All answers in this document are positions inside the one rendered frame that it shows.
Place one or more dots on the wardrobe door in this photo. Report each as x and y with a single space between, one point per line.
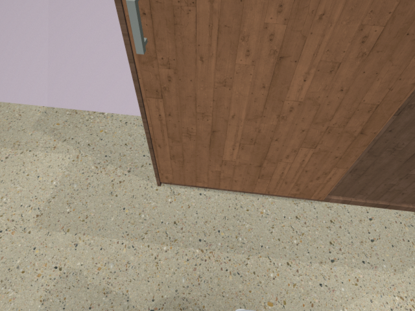
271 96
385 171

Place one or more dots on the handle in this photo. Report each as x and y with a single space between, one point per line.
135 21

